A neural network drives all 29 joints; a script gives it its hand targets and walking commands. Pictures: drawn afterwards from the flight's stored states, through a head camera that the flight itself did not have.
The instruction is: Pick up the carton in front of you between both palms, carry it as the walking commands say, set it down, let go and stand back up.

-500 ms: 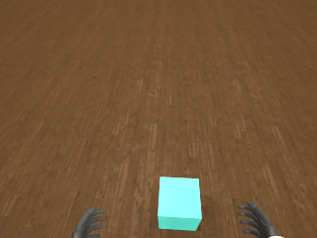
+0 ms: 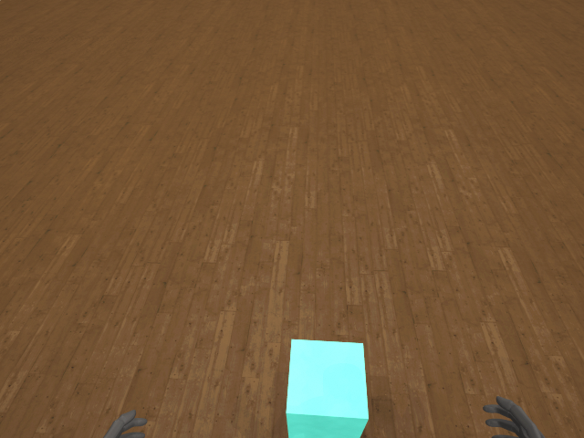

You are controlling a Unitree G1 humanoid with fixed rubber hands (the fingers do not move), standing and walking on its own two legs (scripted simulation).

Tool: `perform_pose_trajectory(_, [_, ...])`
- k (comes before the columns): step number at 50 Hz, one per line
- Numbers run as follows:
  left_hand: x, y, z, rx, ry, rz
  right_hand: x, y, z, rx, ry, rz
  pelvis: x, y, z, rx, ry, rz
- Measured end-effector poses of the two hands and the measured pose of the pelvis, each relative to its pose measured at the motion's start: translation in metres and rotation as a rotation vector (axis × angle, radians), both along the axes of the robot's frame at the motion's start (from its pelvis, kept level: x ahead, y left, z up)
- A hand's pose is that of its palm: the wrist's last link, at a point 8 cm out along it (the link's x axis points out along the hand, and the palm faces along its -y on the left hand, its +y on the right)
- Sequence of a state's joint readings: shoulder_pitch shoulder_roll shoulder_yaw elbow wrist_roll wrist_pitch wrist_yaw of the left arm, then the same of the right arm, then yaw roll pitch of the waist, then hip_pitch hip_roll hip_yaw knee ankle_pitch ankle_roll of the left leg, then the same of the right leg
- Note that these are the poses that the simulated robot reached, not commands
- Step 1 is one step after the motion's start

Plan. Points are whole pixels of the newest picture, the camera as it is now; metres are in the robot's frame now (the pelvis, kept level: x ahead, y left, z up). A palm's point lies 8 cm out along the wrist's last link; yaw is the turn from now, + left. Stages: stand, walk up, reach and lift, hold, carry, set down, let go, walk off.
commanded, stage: stand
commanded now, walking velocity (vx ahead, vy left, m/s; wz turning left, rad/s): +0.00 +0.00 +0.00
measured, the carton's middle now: (325, 391) +0.42 -0.06 -0.64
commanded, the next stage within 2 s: none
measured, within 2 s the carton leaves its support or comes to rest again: neither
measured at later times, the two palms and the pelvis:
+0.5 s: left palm out of the picture +0.10 +0.30 -0.09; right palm out of the picture +0.11 -0.29 -0.08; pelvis -0.01 +0.00 +0.01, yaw +0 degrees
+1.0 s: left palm out of the picture +0.07 +0.31 -0.10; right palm out of the picture +0.07 -0.30 -0.09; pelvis -0.02 +0.00 +0.01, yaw +0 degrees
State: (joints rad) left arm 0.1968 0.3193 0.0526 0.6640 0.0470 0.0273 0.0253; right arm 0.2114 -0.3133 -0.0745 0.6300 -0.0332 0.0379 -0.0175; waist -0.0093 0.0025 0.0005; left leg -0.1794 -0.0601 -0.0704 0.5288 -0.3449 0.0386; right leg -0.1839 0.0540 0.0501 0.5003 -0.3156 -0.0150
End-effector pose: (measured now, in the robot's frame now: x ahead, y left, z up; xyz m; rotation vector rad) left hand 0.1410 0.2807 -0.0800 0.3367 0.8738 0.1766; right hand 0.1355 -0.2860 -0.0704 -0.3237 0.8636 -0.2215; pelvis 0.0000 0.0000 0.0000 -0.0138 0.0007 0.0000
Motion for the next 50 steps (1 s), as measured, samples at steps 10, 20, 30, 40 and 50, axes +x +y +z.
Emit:
perform_pose_trajectory(10, [-0.015, 0.004, -0.003, 0.002, 0.039, 0.025, -0.006, 0.004, -0.012, 0.012, 0.053, 0.014, -0.003, 0.001, 0.002, 0.004, -0.003, 0.001])
perform_pose_trajectory(20, [-0.034, 0.010, -0.010, 0.002, 0.083, 0.042, -0.014, 0.000, -0.008, -0.007, 0.060, 0.018, -0.009, 0.001, 0.005, 0.006, -0.018, 0.006])
perform_pose_trajectory(30, [-0.053, 0.017, -0.014, 0.004, 0.134, 0.057, -0.041, -0.008, -0.012, -0.023, 0.132, -0.009, -0.016, 0.002, 0.007, 0.005, -0.029, 0.005])
perform_pose_trajectory(40, [-0.058, 0.020, -0.014, 0.001, 0.157, 0.058, -0.056, -0.012, -0.015, -0.024, 0.178, -0.028, -0.022, 0.004, 0.010, 0.006, -0.036, 0.004])
perform_pose_trajectory(50, [-0.067, 0.025, -0.017, 0.003, 0.192, 0.067, -0.067, -0.012, -0.018, -0.025, 0.221, -0.024, -0.023, 0.005, 0.011, 0.007, -0.033, 0.005])
